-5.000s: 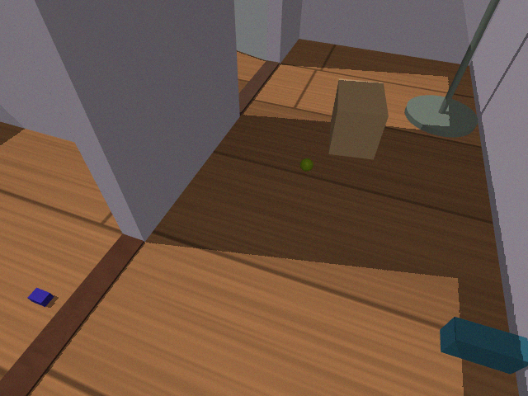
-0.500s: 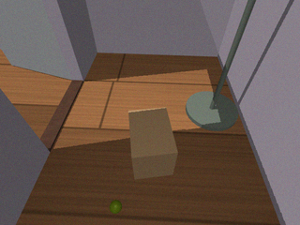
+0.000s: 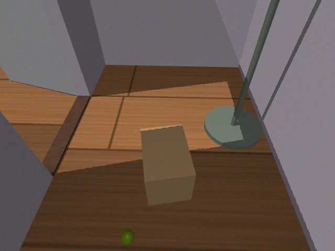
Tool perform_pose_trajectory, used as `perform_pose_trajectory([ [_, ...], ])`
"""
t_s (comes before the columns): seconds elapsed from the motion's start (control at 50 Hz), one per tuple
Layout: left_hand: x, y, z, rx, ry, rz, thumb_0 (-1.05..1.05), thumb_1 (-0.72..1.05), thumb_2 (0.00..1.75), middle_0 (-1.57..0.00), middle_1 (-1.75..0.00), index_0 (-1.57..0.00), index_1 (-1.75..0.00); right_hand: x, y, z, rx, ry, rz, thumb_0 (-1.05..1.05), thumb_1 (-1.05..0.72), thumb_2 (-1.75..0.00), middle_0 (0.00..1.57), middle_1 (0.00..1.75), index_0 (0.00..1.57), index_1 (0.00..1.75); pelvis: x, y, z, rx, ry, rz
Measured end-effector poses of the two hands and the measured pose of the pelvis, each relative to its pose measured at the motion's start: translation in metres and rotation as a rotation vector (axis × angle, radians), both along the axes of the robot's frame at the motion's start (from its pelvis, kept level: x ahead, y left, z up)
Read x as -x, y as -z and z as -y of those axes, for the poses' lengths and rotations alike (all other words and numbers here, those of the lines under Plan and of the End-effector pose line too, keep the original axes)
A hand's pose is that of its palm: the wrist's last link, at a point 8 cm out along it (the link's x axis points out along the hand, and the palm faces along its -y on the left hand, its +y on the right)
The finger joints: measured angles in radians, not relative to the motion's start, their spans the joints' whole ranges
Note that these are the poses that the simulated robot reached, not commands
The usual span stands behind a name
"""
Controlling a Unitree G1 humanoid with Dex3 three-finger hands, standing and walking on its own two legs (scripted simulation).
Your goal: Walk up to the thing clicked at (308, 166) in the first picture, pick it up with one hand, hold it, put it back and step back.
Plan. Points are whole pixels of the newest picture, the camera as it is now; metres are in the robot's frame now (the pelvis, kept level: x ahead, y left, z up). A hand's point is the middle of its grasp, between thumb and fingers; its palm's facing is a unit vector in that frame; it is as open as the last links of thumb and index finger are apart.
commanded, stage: walk up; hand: left
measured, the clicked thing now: (127, 237) +0.37 +0.23 -0.74
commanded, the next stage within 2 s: none
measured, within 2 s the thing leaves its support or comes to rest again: neither
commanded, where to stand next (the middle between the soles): +0.02 +0.00 m, yaw +0 degrees
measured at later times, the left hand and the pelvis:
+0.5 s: hand out of the picture +0.09 +0.25 -0.15, palm faces -0.03 -0.94 -0.34, open 7.3 cm; pelvis +0.00 +0.00 +0.00, yaw -1 degrees
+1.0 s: hand out of the picture -0.02 +0.27 -0.17, palm faces -0.03 -0.94 -0.35, open 7.3 cm; pelvis -0.10 +0.00 -0.02, yaw -3 degrees
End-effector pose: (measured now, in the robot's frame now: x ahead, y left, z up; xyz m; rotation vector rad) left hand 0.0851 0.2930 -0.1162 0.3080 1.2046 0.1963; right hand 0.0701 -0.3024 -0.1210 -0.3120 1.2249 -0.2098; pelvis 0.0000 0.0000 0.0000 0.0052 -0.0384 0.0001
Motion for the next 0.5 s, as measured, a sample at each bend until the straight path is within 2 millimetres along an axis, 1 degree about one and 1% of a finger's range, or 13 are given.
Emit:
perform_pose_trajectory([
  [0.1, 0.002, 0.000, 0.000, 0.001, 0.001, -0.007, 0.01, 0.91, 0.89, -0.21, -0.30, -0.21, -0.30, 0.010, 0.001, -0.001, 0.000, 0.011, -0.016, 0.00, -0.90, -0.90, 0.20, 0.30, 0.20, 0.30, 0.001, 0.000, -0.001, -0.002, 0.004, 0.002],
  [0.2, 0.004, 0.000, -0.001, 0.000, 0.004, -0.009, 0.01, 0.91, 0.89, -0.21, -0.30, -0.21, -0.30, 0.015, 0.002, -0.002, -0.004, 0.020, -0.020, 0.00, -0.90, -0.90, 0.20, 0.30, 0.20, 0.30, 0.001, 0.000, -0.002, -0.002, 0.009, 0.006],
  [0.5, 0.003, 0.000, -0.003, 0.001, 0.011, -0.006, 0.01, 0.91, 0.89, -0.21, -0.30, -0.21, -0.30, 0.017, 0.003, -0.007, -0.011, 0.024, -0.012, 0.00, -0.90, -0.90, 0.20, 0.30, 0.20, 0.30, 0.001, 0.000, -0.005, -0.002, 0.017, 0.007],
])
